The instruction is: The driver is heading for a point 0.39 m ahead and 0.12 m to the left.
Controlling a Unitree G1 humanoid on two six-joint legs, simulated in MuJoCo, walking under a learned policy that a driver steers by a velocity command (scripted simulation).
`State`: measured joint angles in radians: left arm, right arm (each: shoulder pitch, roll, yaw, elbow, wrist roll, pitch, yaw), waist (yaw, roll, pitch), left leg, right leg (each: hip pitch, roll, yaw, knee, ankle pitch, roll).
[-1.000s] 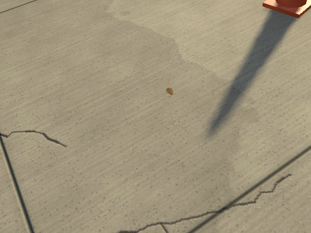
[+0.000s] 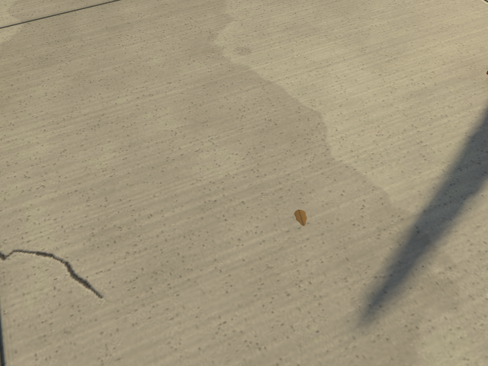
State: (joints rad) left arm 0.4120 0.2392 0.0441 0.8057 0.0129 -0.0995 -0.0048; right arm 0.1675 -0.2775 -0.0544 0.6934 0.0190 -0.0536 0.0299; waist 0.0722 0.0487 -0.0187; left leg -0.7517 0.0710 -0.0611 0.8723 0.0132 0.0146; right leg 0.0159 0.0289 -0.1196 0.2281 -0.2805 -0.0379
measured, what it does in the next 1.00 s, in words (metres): walks ahead: left foot, then right foot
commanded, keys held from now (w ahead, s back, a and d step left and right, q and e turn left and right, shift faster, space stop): w+q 0.22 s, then no key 0.78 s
